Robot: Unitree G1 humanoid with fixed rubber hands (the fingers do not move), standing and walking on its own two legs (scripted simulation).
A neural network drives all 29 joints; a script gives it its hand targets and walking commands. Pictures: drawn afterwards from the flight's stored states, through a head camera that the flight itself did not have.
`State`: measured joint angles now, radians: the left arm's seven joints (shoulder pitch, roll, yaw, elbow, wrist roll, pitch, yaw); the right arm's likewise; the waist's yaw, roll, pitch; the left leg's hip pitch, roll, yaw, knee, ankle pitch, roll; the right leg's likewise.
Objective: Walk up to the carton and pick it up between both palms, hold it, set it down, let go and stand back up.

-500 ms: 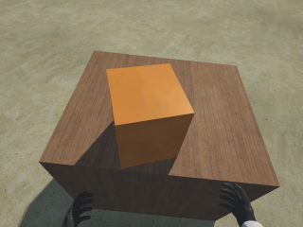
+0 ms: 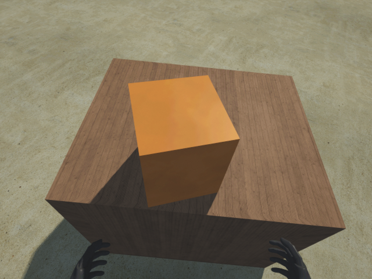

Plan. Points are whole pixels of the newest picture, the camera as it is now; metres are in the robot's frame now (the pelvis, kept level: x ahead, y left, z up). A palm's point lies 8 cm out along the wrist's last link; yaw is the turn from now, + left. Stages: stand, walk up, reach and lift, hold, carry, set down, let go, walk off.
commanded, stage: stand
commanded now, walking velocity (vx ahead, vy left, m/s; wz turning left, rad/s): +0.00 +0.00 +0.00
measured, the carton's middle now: (177, 143) +0.45 +0.05 -0.01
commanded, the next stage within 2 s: none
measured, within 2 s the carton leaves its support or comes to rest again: neither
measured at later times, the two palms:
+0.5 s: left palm out of the picture +0.09 +0.28 -0.11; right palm out of the picture +0.13 -0.27 -0.08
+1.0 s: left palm out of the picture +0.06 +0.29 -0.11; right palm out of the picture +0.08 -0.27 -0.10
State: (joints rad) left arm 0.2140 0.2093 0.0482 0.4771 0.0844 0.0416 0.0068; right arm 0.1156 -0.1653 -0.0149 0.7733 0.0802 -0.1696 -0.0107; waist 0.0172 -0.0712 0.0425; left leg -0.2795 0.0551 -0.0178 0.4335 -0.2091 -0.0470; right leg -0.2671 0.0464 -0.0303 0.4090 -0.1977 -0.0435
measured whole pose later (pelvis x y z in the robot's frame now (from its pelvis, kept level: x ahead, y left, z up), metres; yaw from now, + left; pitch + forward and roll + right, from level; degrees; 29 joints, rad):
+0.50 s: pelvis -0.01 +0.00 +0.00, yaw +0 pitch +2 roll -1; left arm 0.26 0.30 0.08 0.81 0.08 -0.03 -0.02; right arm 0.14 -0.28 -0.01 0.88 0.06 -0.03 -0.01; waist 0.01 -0.04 -0.13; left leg -0.28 0.06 -0.02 0.49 -0.24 -0.04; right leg -0.26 0.05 -0.03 0.45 -0.22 -0.04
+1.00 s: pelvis -0.02 +0.00 +0.00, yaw +0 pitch +0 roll -1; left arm 0.26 0.31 0.06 0.88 0.08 -0.04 -0.02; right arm 0.16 -0.29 -0.01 0.98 0.06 -0.01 0.00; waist 0.01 -0.02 -0.10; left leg -0.28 0.06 -0.02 0.49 -0.21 -0.04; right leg -0.26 0.05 -0.03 0.45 -0.19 -0.04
